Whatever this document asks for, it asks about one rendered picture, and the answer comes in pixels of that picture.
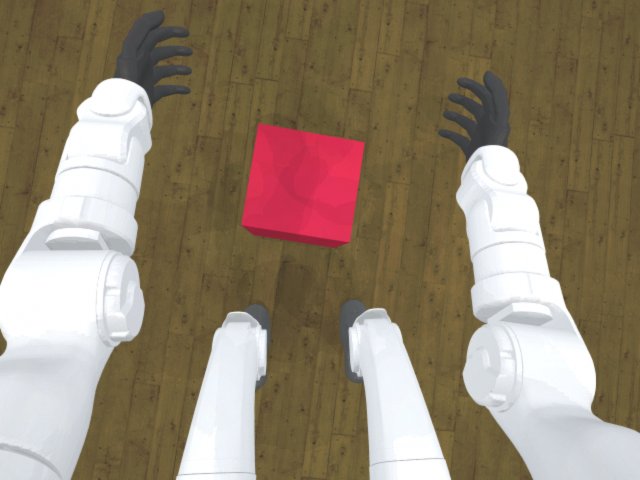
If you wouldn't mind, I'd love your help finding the right robot forearm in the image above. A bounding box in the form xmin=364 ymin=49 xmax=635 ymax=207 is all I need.
xmin=456 ymin=145 xmax=596 ymax=401

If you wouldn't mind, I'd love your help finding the right robot hand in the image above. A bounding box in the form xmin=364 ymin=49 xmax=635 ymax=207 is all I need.
xmin=438 ymin=71 xmax=511 ymax=164

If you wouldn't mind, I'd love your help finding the right robot upper arm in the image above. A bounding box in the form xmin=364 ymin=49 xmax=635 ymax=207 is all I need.
xmin=463 ymin=321 xmax=640 ymax=480

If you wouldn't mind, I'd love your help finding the left robot hand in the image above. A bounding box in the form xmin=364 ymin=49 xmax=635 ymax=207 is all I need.
xmin=113 ymin=10 xmax=193 ymax=110

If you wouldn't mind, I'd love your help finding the right robot thigh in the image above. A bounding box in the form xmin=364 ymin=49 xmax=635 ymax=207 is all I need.
xmin=349 ymin=318 xmax=451 ymax=480

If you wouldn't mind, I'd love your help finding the carton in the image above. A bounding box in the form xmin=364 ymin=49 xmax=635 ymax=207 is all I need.
xmin=241 ymin=123 xmax=365 ymax=248

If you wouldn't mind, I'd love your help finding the left robot foot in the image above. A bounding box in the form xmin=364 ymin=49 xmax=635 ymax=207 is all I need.
xmin=243 ymin=304 xmax=271 ymax=390

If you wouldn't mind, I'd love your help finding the left robot forearm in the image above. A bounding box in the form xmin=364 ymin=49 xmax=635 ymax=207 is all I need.
xmin=0 ymin=78 xmax=153 ymax=341

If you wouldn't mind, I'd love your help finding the left robot upper arm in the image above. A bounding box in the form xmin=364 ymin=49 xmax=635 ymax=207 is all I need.
xmin=0 ymin=250 xmax=145 ymax=480

